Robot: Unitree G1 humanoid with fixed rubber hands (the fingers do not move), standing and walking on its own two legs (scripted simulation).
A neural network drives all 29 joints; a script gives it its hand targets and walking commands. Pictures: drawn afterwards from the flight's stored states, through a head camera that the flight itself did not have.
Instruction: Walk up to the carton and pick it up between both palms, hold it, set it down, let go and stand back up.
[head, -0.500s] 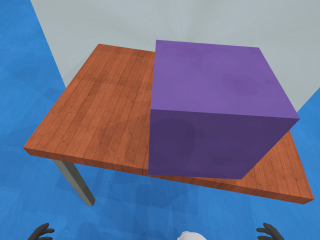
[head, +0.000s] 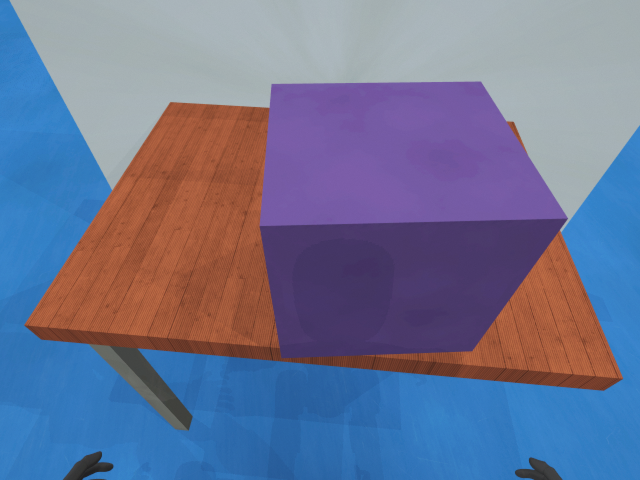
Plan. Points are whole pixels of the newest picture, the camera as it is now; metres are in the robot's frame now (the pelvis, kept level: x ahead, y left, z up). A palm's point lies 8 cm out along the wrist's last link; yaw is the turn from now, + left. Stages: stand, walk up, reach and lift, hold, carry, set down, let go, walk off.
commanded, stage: walk up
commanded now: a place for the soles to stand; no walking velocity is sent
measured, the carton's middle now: (377, 225) +0.43 -0.07 +0.07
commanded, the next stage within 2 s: none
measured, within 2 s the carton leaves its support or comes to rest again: neither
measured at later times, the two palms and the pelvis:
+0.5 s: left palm out of the picture +0.12 +0.29 -0.08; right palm out of the picture +0.10 -0.32 -0.11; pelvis +0.01 -0.02 +0.00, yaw -1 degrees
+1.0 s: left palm out of the picture +0.12 +0.29 -0.08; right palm out of the picture +0.10 -0.32 -0.11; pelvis +0.01 -0.02 +0.00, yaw -1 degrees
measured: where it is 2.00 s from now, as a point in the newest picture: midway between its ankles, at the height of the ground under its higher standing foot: outside the picture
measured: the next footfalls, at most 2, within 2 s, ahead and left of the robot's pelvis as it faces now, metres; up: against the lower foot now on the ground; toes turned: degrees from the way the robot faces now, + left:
none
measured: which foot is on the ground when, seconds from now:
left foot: down 0.00-1.00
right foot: down 0.00-1.00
